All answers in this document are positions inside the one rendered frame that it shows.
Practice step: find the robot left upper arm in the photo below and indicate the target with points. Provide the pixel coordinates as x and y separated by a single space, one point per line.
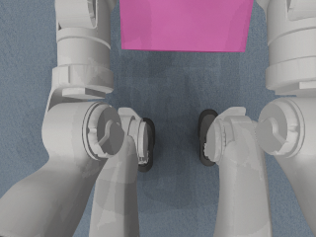
79 138

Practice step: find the robot right forearm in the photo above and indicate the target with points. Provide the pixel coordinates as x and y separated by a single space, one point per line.
291 38

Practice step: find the robot right upper arm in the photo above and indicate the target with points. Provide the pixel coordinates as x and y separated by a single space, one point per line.
287 130

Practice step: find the carton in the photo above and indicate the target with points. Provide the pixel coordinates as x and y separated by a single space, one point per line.
185 25

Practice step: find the robot left shin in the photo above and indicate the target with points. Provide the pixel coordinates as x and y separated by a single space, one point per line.
130 112

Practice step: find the robot right foot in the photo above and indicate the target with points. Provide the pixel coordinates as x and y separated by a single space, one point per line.
205 120

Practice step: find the robot left forearm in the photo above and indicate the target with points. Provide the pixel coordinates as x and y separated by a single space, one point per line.
83 37

